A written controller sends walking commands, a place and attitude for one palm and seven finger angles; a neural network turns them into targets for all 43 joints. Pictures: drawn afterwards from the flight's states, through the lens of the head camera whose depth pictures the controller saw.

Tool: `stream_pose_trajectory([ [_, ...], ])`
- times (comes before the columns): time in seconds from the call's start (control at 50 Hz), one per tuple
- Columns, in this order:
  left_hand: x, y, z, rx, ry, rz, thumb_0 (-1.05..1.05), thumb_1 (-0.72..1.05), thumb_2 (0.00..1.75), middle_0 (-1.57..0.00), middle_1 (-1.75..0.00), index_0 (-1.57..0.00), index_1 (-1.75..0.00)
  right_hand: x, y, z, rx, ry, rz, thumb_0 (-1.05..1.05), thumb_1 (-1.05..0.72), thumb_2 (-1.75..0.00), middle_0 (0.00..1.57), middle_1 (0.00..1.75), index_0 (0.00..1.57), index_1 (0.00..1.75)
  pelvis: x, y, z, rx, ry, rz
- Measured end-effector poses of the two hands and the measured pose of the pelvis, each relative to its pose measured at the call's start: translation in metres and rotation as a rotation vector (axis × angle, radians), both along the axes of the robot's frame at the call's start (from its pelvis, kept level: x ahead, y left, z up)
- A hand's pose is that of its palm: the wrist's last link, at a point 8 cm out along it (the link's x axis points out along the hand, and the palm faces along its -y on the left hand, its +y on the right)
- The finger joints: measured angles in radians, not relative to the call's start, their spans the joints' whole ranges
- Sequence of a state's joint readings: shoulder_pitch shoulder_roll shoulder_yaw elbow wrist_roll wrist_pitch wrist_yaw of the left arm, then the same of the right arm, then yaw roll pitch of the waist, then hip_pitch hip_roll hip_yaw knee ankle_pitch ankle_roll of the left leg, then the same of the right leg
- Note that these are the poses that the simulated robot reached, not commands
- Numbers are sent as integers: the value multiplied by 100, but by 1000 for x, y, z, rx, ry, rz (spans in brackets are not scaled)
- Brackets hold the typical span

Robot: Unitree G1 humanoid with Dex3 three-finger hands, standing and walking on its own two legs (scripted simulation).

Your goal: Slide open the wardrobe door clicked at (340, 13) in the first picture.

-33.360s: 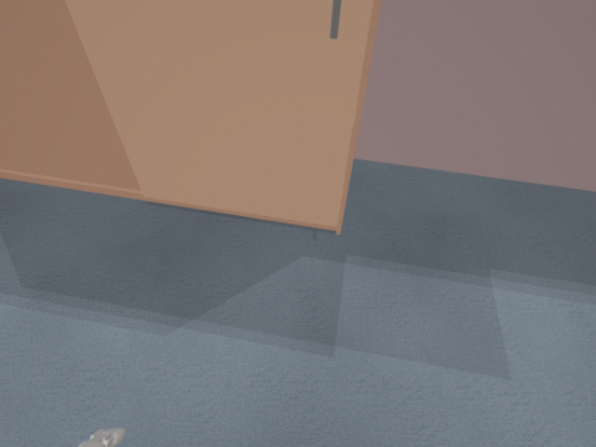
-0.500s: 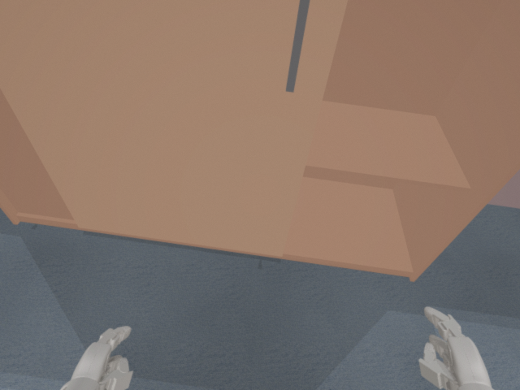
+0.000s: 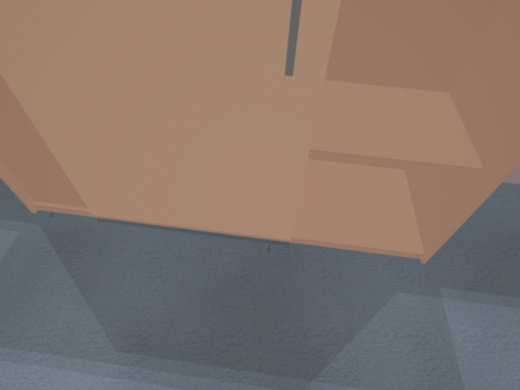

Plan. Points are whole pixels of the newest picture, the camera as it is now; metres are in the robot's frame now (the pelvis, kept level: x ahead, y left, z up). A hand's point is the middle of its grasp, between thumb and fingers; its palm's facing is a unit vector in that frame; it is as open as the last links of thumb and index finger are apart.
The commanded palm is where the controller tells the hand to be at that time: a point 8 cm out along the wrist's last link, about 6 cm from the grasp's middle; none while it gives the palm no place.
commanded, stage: let the arm hang, fingers relaxed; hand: right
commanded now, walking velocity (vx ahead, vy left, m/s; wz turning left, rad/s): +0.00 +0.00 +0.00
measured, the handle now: (297, 0) +0.78 -0.02 +0.23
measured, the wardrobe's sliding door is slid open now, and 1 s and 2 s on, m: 0.59 0.59 0.59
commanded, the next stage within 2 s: look to check the result in 0.44 s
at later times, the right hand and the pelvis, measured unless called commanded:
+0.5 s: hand out of the picture +0.08 -0.21 -0.17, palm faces -0.03 +0.97 -0.24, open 7.4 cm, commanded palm none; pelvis +0.01 +0.00 +0.00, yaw +0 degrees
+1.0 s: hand out of the picture +0.10 -0.25 -0.15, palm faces -0.02 +0.94 -0.34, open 7.4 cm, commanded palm none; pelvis +0.03 +0.00 +0.01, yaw +0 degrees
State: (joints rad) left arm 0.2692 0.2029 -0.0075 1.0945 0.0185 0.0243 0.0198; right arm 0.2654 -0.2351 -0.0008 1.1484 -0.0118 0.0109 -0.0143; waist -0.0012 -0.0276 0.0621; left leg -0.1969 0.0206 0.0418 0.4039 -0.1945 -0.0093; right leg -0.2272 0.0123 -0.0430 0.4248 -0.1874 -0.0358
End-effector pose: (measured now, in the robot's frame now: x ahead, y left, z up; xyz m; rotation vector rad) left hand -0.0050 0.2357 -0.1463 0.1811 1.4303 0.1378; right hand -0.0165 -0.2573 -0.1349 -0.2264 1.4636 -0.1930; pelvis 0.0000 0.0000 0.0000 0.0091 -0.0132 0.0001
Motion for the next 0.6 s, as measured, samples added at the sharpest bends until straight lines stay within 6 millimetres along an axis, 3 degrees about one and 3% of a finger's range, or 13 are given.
stream_pose_trajectory([
  [0.14, 24, -5, -2, -13, -75, -3, 1, 91, 90, -20, -30, -20, -30, 39, -3, 3, -7, -103, 35, 0, -91, -90, 20, 30, 20, 30, 1, -4, 0, -7, -4, 7],
  [0.3, 48, 5, 6, 20, -135, -9, 1, 91, 90, -20, -30, -20, -30, 76, 6, 2, 25, -190, 70, 0, -90, -90, 20, 30, 20, 30, 5, -5, 1, -8, -4, 11],
  [0.42, 57, 16, 12, 52, -141, -16, 1, 91, 90, -20, -30, -20, -30, 88, 8, 1, 39, -203, 76, 0, -90, -90, 20, 30, 20, 30, 10, -5, 2, -8, -3, 10],
  [0.6, 67, 29, 18, 85, -132, -29, 1, 91, 90, -20, -30, -20, -30, 87, -7, 3, 10, -177, 65, 0, -90, -90, 20, 30, 20, 30, 16, -4, 4, -6, -4, 4],
])
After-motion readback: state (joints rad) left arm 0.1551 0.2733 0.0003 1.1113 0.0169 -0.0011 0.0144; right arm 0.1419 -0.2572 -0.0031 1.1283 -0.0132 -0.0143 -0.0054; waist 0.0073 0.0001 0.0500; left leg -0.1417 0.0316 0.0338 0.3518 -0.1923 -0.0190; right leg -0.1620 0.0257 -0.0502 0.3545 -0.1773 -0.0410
